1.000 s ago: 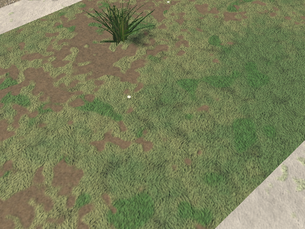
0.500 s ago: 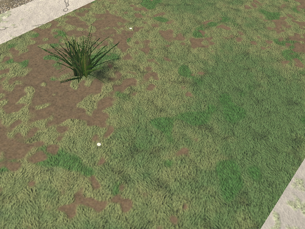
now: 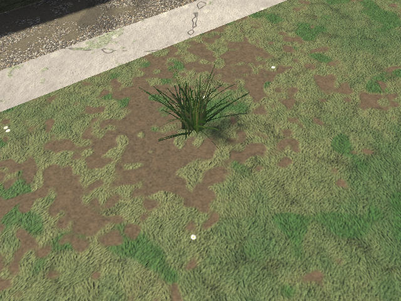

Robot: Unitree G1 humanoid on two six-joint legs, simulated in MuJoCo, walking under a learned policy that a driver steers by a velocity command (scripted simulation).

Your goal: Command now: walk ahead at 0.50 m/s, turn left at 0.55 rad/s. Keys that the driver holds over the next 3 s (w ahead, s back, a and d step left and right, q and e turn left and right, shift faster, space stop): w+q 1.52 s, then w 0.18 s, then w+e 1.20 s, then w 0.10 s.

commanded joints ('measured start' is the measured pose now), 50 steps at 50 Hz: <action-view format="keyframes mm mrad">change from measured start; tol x32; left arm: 1 37 106 28 -29 -8 -23 -1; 37 -365 98 6 -207 6 47 -36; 43 159 266 57 -118 33 12 19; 50 -19 110 25 -87 -1 7 -1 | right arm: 1 -27 -13 3 -73 -4 4 18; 50 100 -59 4 -63 -3 -4 -4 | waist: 1 -4 -138 8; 17 -69 199 -284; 50 -13 -162 -1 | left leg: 1 -171 48 -25 6 90 -17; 15 333 -125 173 -566 31 146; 17 892 297 -540 -671 -54 325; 25 388 112 -251 -863 451 249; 41 453 66 -352 -600 676 105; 44 -28 -192 -117 90 -311 35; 50 -12 8 -57 68 -35 10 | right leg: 1 107 -276 166 -182 269 -102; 14 263 -287 -118 162 924 -49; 16 -13 -248 -143 659 570 -2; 17 -472 -58 -97 1000 -349 61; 18 -576 -27 114 1085 -332 61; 36 -518 -55 127 333 158 94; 41 -86 25 120 166 35 30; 44 458 -482 900 -70 -260 -154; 50 31 -272 315 -141 102 -87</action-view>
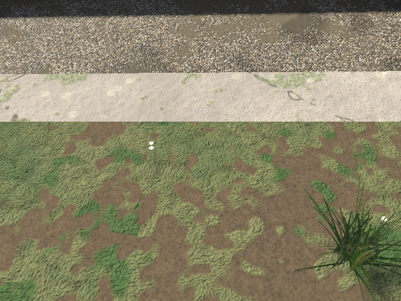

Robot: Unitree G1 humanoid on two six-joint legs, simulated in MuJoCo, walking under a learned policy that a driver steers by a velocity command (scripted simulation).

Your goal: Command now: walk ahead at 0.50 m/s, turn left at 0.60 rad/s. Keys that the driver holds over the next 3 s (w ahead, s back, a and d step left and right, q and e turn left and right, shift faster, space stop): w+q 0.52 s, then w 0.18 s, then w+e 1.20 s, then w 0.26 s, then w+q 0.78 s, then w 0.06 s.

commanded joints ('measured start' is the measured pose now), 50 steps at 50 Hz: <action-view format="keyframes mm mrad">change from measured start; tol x32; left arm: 1 86 101 30 -12 -14 -35 -6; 41 -234 76 8 -104 -7 26 -49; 50 181 221 76 41 -38 20 -31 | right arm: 1 22 -44 -7 -61 -8 14 22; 14 -360 4 28 -197 -14 9 64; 21 90 -236 -65 -114 7 9 -3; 50 68 -78 15 4 -15 -80 -29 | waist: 1 22 -151 -30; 50 83 -141 -173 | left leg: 1 -182 80 -26 31 64 -13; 18 129 -54 194 -578 88 117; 21 757 405 -738 -815 76 343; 29 242 174 -208 -918 521 217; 41 493 219 -114 -951 627 128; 46 512 209 15 -574 1167 61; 49 -182 -70 27 237 -120 -19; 50 -259 14 -43 256 -47 -14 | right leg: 1 154 -273 240 -269 161 -102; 13 284 -270 -83 -279 400 -76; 18 332 -281 -168 189 906 -48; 21 -431 -3 29 979 -352 62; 41 -407 -80 23 177 163 4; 46 4 71 -28 55 14 -100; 49 581 -371 866 -150 75 -355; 50 448 -339 736 -163 -17 -336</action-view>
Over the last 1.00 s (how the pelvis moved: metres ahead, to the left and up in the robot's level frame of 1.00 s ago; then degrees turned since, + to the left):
0.53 0.13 -0.01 36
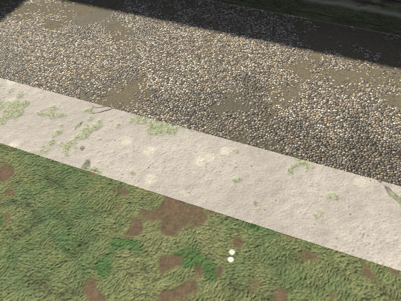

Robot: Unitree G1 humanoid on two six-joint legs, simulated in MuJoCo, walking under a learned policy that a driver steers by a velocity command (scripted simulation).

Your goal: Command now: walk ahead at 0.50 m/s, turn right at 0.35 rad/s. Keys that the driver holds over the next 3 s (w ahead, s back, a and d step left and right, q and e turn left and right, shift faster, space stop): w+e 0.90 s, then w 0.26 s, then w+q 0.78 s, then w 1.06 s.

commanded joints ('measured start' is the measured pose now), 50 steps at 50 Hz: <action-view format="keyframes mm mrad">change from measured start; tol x32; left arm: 1 175 164 60 9 -23 9 0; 42 -93 25 1 -182 11 54 -28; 50 272 194 64 -107 -24 52 46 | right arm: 1 -60 -129 -17 -123 -9 -38 12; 17 -443 -66 21 -276 1 2 32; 23 10 -270 -44 -209 -36 -27 -19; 50 -55 -124 -18 -237 10 40 -13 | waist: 1 71 -38 -94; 20 50 -102 -55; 24 -17 279 -348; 50 138 -92 -262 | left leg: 1 -550 93 -73 382 79 -15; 21 -97 57 -15 -501 264 -53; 24 357 545 -769 -670 -42 144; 36 -3 330 17 -750 517 102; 46 7 324 222 -205 993 13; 48 -530 144 185 402 -182 -96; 50 -640 159 -5 499 -31 -110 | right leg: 1 471 -361 610 -314 -22 -238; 21 291 -138 438 -66 442 -27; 25 -232 -22 183 637 -324 33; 45 45 -1 -78 92 -119 -12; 48 717 -392 590 -124 190 -193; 50 599 -419 605 -245 178 -253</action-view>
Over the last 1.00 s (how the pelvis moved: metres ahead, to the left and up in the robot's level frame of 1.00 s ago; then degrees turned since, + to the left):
0.54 0.12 -0.02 18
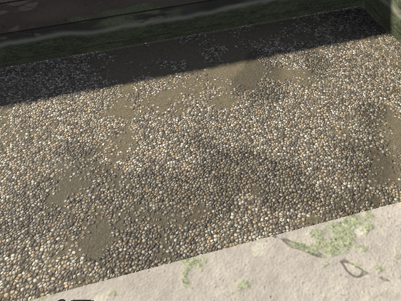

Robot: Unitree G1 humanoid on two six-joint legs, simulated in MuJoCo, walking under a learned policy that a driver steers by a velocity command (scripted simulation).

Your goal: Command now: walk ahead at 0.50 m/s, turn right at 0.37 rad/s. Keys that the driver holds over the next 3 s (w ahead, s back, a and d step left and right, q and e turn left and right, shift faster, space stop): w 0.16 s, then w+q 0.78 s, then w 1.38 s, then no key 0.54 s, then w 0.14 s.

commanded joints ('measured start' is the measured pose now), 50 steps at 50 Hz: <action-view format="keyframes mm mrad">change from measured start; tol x32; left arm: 1 264 156 52 23 -12 1 30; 50 101 2 -54 -51 26 10 46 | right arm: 1 -79 -111 -14 -151 6 -20 -11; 22 -339 0 -5 -206 6 9 40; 27 216 -163 -60 -96 18 -3 13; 50 -281 -42 4 -271 34 82 -25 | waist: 1 125 -64 -143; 50 44 -3 -237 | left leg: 1 -486 11 -109 284 81 -6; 25 -141 -166 -8 -449 216 184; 28 481 247 -840 -721 522 416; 39 -262 -92 -356 -793 753 161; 42 -122 -98 -363 -710 1021 127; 50 -19 -39 -570 -542 535 181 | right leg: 1 491 -369 518 -360 256 -210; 17 441 -279 183 -416 407 -47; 25 409 -248 21 -31 1050 24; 26 310 -232 -8 224 974 45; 28 -214 57 56 880 -294 116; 50 395 -130 148 -232 133 102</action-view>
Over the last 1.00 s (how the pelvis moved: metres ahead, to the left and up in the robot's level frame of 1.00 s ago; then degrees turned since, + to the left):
0.49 -0.10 -0.01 -34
